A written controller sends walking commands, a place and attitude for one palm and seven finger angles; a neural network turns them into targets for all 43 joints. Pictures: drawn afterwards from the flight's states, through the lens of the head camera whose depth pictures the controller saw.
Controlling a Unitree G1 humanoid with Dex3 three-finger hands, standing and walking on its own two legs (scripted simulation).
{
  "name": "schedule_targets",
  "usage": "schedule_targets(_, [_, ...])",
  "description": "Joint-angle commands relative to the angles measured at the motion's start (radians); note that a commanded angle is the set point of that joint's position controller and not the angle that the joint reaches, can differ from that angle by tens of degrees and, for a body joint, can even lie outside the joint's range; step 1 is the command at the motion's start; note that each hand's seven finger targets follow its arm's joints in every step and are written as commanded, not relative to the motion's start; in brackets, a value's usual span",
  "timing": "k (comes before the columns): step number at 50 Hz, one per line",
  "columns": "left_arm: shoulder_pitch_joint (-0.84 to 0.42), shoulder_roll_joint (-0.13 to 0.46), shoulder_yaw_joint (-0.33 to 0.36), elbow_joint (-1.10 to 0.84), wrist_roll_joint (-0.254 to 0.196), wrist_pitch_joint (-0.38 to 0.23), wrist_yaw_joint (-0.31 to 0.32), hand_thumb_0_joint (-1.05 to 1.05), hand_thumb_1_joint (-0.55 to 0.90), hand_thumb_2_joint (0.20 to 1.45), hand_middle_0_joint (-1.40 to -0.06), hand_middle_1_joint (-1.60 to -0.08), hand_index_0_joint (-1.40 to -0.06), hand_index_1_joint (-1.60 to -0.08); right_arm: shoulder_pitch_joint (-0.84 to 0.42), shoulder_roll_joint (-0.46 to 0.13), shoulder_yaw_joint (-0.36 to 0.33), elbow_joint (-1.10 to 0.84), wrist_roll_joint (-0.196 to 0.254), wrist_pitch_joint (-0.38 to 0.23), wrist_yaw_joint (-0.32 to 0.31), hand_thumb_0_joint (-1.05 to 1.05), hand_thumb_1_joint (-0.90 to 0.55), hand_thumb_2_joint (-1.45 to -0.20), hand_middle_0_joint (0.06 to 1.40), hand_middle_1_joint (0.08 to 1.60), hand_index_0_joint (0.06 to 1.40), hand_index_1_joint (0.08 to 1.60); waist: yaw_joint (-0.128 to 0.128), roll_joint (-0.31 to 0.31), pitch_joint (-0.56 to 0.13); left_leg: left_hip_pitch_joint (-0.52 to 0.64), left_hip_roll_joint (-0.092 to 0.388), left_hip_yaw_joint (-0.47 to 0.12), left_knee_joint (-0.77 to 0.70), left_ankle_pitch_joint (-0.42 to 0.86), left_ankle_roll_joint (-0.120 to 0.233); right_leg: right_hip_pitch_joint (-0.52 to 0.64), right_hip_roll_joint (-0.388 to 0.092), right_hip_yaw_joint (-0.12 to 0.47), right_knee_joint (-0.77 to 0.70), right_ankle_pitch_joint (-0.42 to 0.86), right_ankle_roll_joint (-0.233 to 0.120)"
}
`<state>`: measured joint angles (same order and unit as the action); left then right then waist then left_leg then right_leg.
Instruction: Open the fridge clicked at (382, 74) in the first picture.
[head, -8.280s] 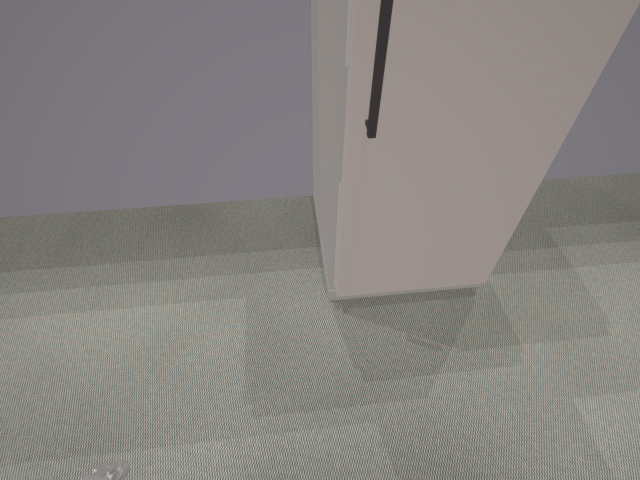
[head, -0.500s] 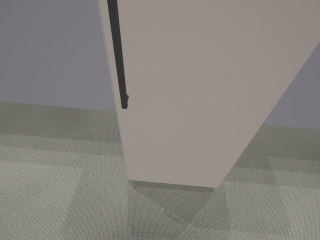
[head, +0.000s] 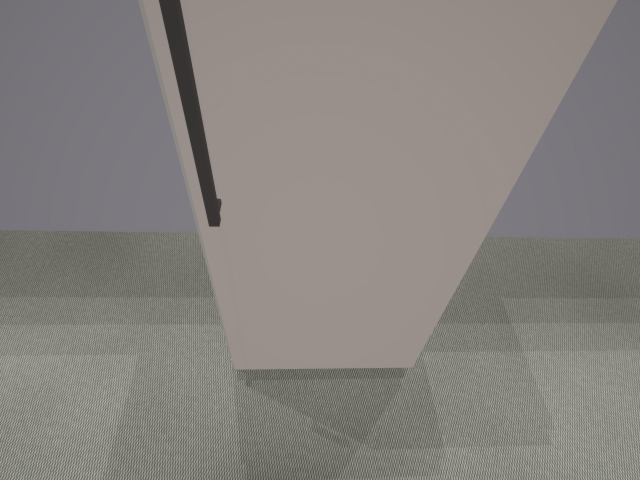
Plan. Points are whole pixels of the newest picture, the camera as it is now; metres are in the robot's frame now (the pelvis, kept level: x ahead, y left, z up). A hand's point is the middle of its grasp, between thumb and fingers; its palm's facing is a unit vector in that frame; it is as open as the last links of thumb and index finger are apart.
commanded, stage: come to a stop and stand still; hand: left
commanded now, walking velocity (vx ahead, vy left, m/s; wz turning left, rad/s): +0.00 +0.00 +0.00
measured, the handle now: (197, 117) +0.51 +0.20 +0.19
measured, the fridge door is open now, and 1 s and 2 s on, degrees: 0 0 0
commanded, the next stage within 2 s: look again from close up in 1.96 s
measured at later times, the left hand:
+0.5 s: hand out of the picture +0.05 +0.22 -0.16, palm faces -0.02 -0.95 -0.32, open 7.4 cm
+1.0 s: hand out of the picture -0.02 +0.23 -0.16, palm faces +0.01 -0.95 -0.31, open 7.4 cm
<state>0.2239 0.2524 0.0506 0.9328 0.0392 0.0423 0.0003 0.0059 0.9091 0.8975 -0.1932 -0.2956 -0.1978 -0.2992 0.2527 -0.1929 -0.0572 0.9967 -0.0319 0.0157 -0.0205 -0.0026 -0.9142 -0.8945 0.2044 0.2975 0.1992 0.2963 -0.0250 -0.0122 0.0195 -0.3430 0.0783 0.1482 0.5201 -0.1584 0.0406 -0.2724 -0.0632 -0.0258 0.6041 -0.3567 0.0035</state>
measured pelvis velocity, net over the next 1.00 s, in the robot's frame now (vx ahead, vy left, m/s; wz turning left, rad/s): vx -0.01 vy -0.01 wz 0.03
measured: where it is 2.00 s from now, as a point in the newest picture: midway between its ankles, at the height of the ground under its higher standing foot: outside the picture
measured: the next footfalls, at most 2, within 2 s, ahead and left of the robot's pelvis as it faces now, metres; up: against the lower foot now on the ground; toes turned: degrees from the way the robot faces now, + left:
right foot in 0.02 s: +0.05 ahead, -0.17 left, +0.00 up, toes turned +1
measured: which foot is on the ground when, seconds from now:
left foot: down 0.00-1.00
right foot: up 0.00-0.00, down 0.02-1.00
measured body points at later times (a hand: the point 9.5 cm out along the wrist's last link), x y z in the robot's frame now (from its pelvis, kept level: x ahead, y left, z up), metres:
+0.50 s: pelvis -0.03 -0.02 -0.01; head -0.04 -0.01 +0.44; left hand +0.05 +0.27 -0.14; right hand +0.02 -0.31 -0.14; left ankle +0.07 +0.09 -0.73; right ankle +0.01 -0.17 -0.73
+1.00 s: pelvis -0.01 -0.01 +0.00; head -0.02 +0.00 +0.45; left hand -0.02 +0.28 -0.14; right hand +0.07 -0.29 -0.13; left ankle +0.07 +0.09 -0.73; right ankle +0.01 -0.17 -0.73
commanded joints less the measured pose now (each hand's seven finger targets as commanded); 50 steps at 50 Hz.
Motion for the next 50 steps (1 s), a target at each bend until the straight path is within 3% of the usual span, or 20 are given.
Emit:
schedule_targets(1, [0.024, 0.194, 0.028, -0.112, 0.008, -0.031, 0.02, 0.0, 0.9, 0.9, -0.2, -0.3, -0.2, -0.3, 0.005, -0.149, -0.045, -0.152, 0.003, -0.012, 0.003, 0.0, -0.9, -0.9, 0.2, 0.3, 0.2, 0.3, -0.002, -0.074, -0.032, -0.04, -0.036, -0.059, 0.127, -0.252, -0.028, -0.07, -0.146, 0.169, -0.299, -0.121, -0.125])
schedule_targets(2, [-0.041, 0.242, 0.036, -0.135, 0.008, -0.033, 0.02, 0.0, 0.9, 0.9, -0.2, -0.3, -0.2, -0.3, 0.037, -0.158, -0.053, -0.16, 0.004, -0.009, 0.007, 0.0, -0.9, -0.9, 0.2, 0.3, 0.2, 0.3, -0.04, -0.123, -0.045, 0.02, -0.061, -0.045, 0.214, -0.233, -0.034, -0.163, -0.153, 0.151, -0.311, -0.211, -0.124])
schedule_targets(3, [-0.098, 0.252, 0.048, -0.161, 0.005, -0.033, 0.026, 0.0, 0.9, 0.9, -0.2, -0.3, -0.2, -0.3, 0.055, -0.186, -0.06, -0.158, 0.001, -0.008, 0.001, 0.0, -0.9, -0.9, 0.2, 0.3, 0.2, 0.3, -0.038, -0.236, -0.018, -0.005, -0.057, -0.078, 0.276, -0.243, -0.023, -0.196, -0.146, 0.159, -0.309, -0.203, -0.124])
schedule_targets(4, [-0.13, 0.254, 0.053, -0.175, 0.002, -0.032, 0.029, 0.0, 0.9, 0.9, -0.2, -0.3, -0.2, -0.3, 0.07, -0.21, -0.066, -0.159, 0.002, -0.01, -0.003, 0.0, -0.9, -0.9, 0.2, 0.3, 0.2, 0.3, -0.041, -0.26, 0.019, 0.004, -0.049, -0.1, 0.306, -0.235, -0.017, -0.243, -0.157, 0.161, -0.306, -0.202, -0.136])
schedule_targets(5, [-0.147, 0.252, 0.052, -0.18, 0.001, -0.03, 0.03, 0.0, 0.9, 0.9, -0.2, -0.3, -0.2, -0.3, 0.098, -0.219, -0.066, -0.154, 0.005, -0.016, -0.004, 0.0, -0.9, -0.9, 0.2, 0.3, 0.2, 0.3, -0.056, -0.221, 0.031, 0.025, -0.042, -0.103, 0.28, -0.214, -0.016, -0.254, -0.149, 0.143, -0.278, -0.188, -0.136])
schedule_targets(7, [-0.115, 0.22, 0.035, -0.176, -0.005, -0.034, 0.027, 0.0, 0.9, 0.9, -0.2, -0.3, -0.2, -0.3, 0.119, -0.233, -0.053, -0.158, 0.004, -0.034, 0.002, 0.0, -0.9, -0.9, 0.2, 0.3, 0.2, 0.3, -0.056, -0.047, 0.05, 0.044, 0.0, -0.179, 0.055, -0.179, -0.004, -0.239, -0.072, 0.088, -0.144, -0.15, -0.096])
schedule_targets(9, [-0.037, 0.197, 0.027, -0.166, -0.015, -0.031, 0.018, 0.0, 0.9, 0.9, -0.2, -0.3, -0.2, -0.3, 0.056, -0.326, -0.062, -0.176, -0.002, -0.04, 0.008, 0.0, -0.9, -0.9, 0.2, 0.3, 0.2, 0.3, -0.003, 0.239, 0.069, -0.088, 0.131, -0.413, -0.241, -0.468, 0.041, -0.136, 0.043, -0.006, 0.014, -0.164, -0.034])
schedule_targets(10, [-0.002, 0.2, 0.031, -0.146, -0.014, -0.027, 0.014, 0.0, 0.9, 0.9, -0.2, -0.3, -0.2, -0.3, 0.017, -0.355, -0.067, -0.181, -0.002, -0.037, 0.007, 0.0, -0.9, -0.9, 0.2, 0.3, 0.2, 0.3, 0.019, 0.282, 0.07, -0.186, 0.155, -0.457, -0.317, -0.605, 0.056, -0.036, 0.057, -0.015, 0.061, -0.133, -0.031])
schedule_targets(11, [0.036, 0.197, 0.03, -0.124, -0.013, -0.031, 0.011, 0.0, 0.9, 0.9, -0.2, -0.3, -0.2, -0.3, -0.022, -0.345, -0.057, -0.186, -0.002, -0.034, 0.007, 0.0, -0.9, -0.9, 0.2, 0.3, 0.2, 0.3, 0.053, 0.254, 0.073, -0.228, 0.144, -0.432, -0.302, -0.578, 0.063, 0.029, 0.044, -0.01, 0.042, -0.083, -0.032])
schedule_targets(12, [0.065, 0.199, 0.032, -0.105, -0.017, -0.037, 0.007, 0.0, 0.9, 0.9, -0.2, -0.3, -0.2, -0.3, -0.038, -0.327, -0.049, -0.183, -0.002, -0.031, 0.006, 0.0, -0.9, -0.9, 0.2, 0.3, 0.2, 0.3, 0.063, 0.179, 0.055, -0.195, 0.111, -0.373, -0.25, -0.504, 0.048, 0.059, 0.04, -0.009, -0.026, -0.048, -0.038])
schedule_targets(13, [0.067, 0.205, 0.029, -0.093, -0.018, -0.043, 0.005, 0.0, 0.9, 0.9, -0.2, -0.3, -0.2, -0.3, -0.029, -0.31, -0.043, -0.176, -0.001, -0.029, 0.007, 0.0, -0.9, -0.9, 0.2, 0.3, 0.2, 0.3, 0.056, 0.094, 0.032, -0.153, 0.072, -0.314, -0.198, -0.448, 0.023, 0.067, 0.032, 0.011, -0.09, -0.051, -0.049])
schedule_targets(15, [0.022, 0.225, 0.023, -0.101, -0.014, -0.052, 0.01, 0.0, 0.9, 0.9, -0.2, -0.3, -0.2, -0.3, -0.002, -0.273, -0.033, -0.159, 0.006, -0.026, 0.012, 0.0, -0.9, -0.9, 0.2, 0.3, 0.2, 0.3, 0.023, -0.034, 0.041, -0.083, 0.002, -0.229, -0.089, -0.351, -0.009, -0.028, -0.044, 0.137, -0.218, -0.182, -0.078])
schedule_targets(16, [0.0, 0.229, 0.019, -0.104, -0.015, -0.057, 0.012, 0.0, 0.9, 0.9, -0.2, -0.3, -0.2, -0.3, 0.016, -0.254, -0.026, -0.149, 0.008, -0.027, 0.013, 0.0, -0.9, -0.9, 0.2, 0.3, 0.2, 0.3, 0.004, -0.065, 0.036, -0.019, -0.014, -0.202, -0.038, -0.271, -0.012, -0.081, -0.077, 0.18, -0.266, -0.205, -0.085])
schedule_targets(19, [-0.06, 0.253, 0.016, -0.107, -0.012, -0.051, 0.015, 0.0, 0.9, 0.9, -0.2, -0.3, -0.2, -0.3, 0.06, -0.254, -0.03, -0.117, 0.011, -0.017, 0.015, 0.0, -0.9, -0.9, 0.2, 0.3, 0.2, 0.3, -0.032, -0.105, 0.052, 0.096, -0.035, -0.173, 0.052, -0.244, -0.024, -0.225, -0.102, 0.184, -0.314, -0.312, -0.075])
schedule_targets(22, [-0.068, 0.257, 0.012, -0.103, -0.013, -0.048, 0.018, 0.0, 0.9, 0.9, -0.2, -0.3, -0.2, -0.3, 0.064, -0.27, -0.03, -0.106, 0.012, -0.02, 0.015, 0.0, -0.9, -0.9, 0.2, 0.3, 0.2, 0.3, -0.034, -0.057, 0.054, 0.093, -0.023, -0.2, 0.016, -0.251, -0.017, -0.218, -0.077, 0.154, -0.263, -0.264, -0.066])
schedule_targets(27, [0.038, 0.237, 0.01, -0.055, -0.015, -0.051, 0.015, 0.0, 0.9, 0.9, -0.2, -0.3, -0.2, -0.3, -0.049, -0.324, -0.026, -0.106, 0.013, -0.032, 0.018, 0.0, -0.9, -0.9, 0.2, 0.3, 0.2, 0.3, 0.033, 0.083, 0.044, -0.062, 0.054, -0.334, -0.222, -0.437, 0.007, -0.011, 0.002, 0.076, -0.155, -0.113, -0.031])
schedule_targets(34, [0.062, 0.23, 0.0, -0.005, -0.016, -0.064, 0.015, 0.0, 0.9, 0.9, -0.2, -0.3, -0.2, -0.3, -0.069, -0.3, -0.021, -0.056, 0.02, -0.032, 0.017, 0.0, -0.9, -0.9, 0.2, 0.3, 0.2, 0.3, 0.018, 0.016, 0.011, 0.054, 0.023, -0.284, -0.174, -0.282, -0.006, -0.022, -0.03, 0.126, -0.232, -0.063, -0.039])
schedule_targets(39, [0.069, 0.237, -0.001, 0.021, -0.011, -0.059, 0.019, 0.0, 0.9, 0.9, -0.2, -0.3, -0.2, -0.3, -0.09, -0.31, -0.022, -0.031, 0.021, -0.025, 0.02, 0.0, -0.9, -0.9, 0.2, 0.3, 0.2, 0.3, 0.014, 0.027, 0.052, 0.042, 0.026, -0.297, -0.215, -0.376, -0.014, -0.056, -0.027, 0.123, -0.259, -0.15, -0.029])
schedule_targets(43, [0.081, 0.232, -0.006, 0.046, -0.013, -0.063, 0.018, 0.0, 0.9, 0.9, -0.2, -0.3, -0.2, -0.3, -0.102, -0.309, -0.019, -0.014, 0.023, -0.032, 0.018, 0.0, -0.9, -0.9, 0.2, 0.3, 0.2, 0.3, 0.019, 0.033, 0.021, 0.075, 0.028, -0.289, -0.212, -0.289, -0.012, -0.016, -0.032, 0.12, -0.25, -0.049, -0.031])
schedule_targets(50, [0.082, 0.24, -0.006, 0.071, -0.01, -0.061, 0.019, 0.0, 0.9, 0.9, -0.2, -0.3, -0.2, -0.3, -0.123, -0.319, -0.019, 0.004, 0.024, -0.028, 0.021, 0.0, -0.9, -0.9, 0.2, 0.3, 0.2, 0.3, 0.023, 0.035, 0.046, 0.065, 0.027, -0.303, -0.248, -0.342, -0.016, -0.02, -0.032, 0.118, -0.269, -0.089, -0.025])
